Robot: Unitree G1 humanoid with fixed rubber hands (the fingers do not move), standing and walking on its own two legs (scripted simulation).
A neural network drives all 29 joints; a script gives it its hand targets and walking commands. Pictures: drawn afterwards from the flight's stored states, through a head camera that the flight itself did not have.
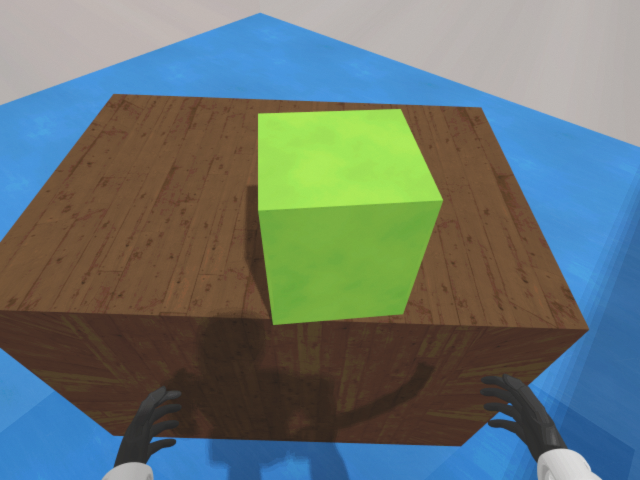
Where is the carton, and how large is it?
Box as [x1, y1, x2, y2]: [258, 109, 442, 324]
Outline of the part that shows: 400,109 258,114 258,213 273,324 399,314 403,312 442,199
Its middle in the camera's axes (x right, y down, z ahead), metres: +0.02 -0.03 +0.59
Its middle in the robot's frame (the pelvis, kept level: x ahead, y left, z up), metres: +0.46 -0.02 +0.05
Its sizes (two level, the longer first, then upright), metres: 0.210 0.200 0.250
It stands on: a pedestal, 0.70 m high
